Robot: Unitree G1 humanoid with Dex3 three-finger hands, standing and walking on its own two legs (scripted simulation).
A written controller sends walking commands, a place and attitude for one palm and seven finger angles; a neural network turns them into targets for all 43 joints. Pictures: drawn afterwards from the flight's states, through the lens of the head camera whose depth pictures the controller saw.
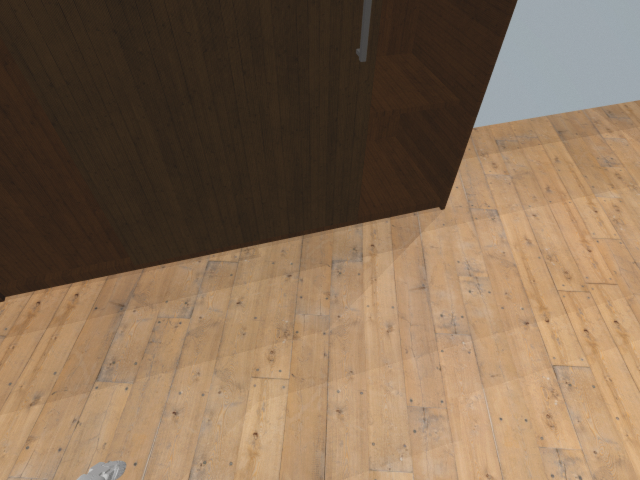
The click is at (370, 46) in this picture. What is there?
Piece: wardrobe's sliding door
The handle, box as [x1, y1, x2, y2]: [356, 0, 371, 61]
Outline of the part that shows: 371,0 364,0 363,3 360,47 356,49 356,53 359,56 360,61 365,61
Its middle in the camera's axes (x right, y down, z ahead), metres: +0.11 -0.59 +1.02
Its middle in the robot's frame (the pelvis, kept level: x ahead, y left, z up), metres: +1.18 -0.05 +0.10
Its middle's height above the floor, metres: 0.87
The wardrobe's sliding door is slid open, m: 0.41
